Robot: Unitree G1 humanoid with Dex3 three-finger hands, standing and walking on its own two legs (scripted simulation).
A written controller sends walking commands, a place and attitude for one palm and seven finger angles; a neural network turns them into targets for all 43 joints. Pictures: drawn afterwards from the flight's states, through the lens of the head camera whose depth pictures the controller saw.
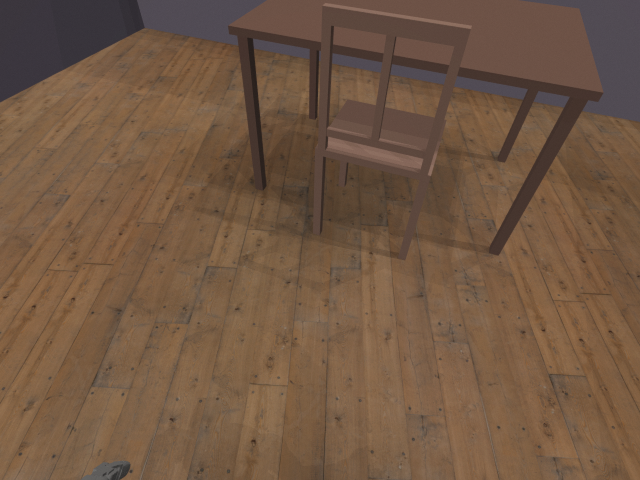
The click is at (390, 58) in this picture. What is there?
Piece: chair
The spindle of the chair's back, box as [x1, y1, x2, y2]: [371, 35, 395, 140]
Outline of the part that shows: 386,35 371,136 372,139 376,140 378,139 380,132 395,42 395,37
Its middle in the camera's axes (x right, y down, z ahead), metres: +0.18 -0.44 +1.16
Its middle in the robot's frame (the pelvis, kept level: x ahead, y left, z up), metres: +1.17 -0.13 -0.07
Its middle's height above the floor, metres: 0.69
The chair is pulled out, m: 0.00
